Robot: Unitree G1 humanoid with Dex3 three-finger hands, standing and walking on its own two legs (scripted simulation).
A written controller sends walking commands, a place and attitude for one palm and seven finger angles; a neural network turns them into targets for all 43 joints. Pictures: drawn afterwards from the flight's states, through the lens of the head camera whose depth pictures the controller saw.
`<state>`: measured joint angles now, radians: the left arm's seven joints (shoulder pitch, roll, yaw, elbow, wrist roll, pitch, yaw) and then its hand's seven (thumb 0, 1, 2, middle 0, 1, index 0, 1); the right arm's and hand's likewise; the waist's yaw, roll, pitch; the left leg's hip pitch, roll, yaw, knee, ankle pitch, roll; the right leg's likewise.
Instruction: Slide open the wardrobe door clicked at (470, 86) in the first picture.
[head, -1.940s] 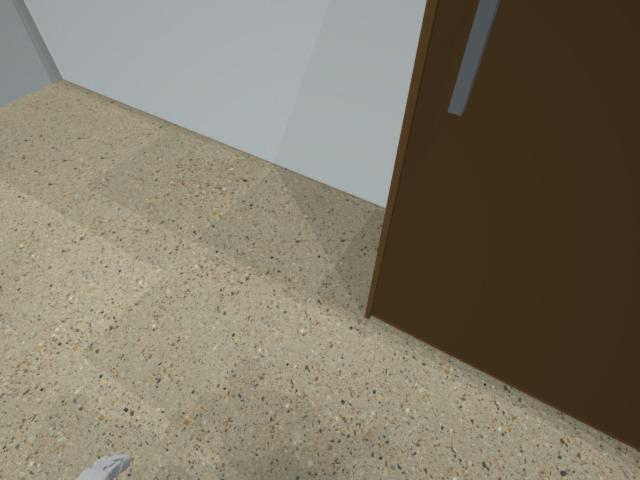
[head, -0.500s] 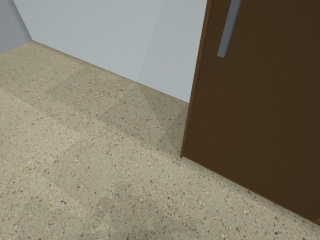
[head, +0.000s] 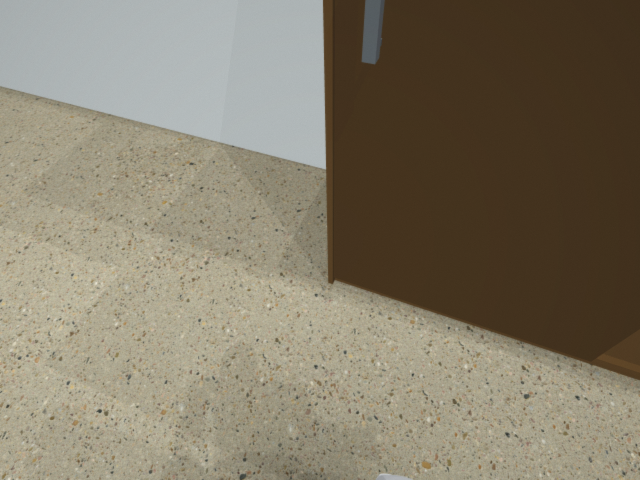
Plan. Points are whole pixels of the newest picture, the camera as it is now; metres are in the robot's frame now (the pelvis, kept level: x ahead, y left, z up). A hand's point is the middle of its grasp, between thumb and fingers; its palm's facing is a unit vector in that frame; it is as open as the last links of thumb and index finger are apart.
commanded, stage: turn to face it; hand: left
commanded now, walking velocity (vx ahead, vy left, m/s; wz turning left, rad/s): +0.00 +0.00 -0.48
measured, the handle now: out of the picture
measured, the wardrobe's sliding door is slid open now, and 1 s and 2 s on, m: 0.00 0.00 0.00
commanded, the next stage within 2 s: take the last steps up to it in 0.54 s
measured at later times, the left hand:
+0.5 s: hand out of the picture +0.07 +0.19 -0.15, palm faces -0.10 -0.97 -0.24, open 7.4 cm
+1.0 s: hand out of the picture +0.12 +0.20 -0.15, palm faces -0.33 -0.93 -0.17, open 7.4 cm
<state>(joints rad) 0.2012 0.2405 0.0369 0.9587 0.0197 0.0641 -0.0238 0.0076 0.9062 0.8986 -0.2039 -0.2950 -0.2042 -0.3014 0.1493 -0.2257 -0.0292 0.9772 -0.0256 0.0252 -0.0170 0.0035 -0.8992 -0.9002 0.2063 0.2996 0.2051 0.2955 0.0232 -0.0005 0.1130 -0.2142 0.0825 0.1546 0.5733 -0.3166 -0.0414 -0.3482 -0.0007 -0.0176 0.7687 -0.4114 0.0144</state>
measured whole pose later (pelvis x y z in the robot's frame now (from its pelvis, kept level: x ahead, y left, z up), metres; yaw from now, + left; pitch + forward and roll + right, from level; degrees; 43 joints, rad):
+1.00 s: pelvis +0.01 +0.03 +0.02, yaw -18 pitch +1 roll -1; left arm 0.24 0.21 0.05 1.01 0.03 0.03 -0.03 0.01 0.91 0.90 -0.20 -0.29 -0.20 -0.30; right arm 0.43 -0.15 -0.02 1.08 -0.04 -0.03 -0.02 0.00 -0.90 -0.90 0.20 0.30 0.20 0.30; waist -0.06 -0.01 0.00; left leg -0.13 0.03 0.09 0.37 -0.26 0.02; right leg -0.36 -0.06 -0.06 0.74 -0.39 0.02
